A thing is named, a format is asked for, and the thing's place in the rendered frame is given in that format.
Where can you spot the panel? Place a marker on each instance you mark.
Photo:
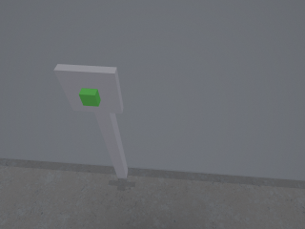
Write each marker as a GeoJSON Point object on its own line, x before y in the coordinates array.
{"type": "Point", "coordinates": [73, 78]}

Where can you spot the button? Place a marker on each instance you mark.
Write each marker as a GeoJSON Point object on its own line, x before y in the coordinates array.
{"type": "Point", "coordinates": [90, 97]}

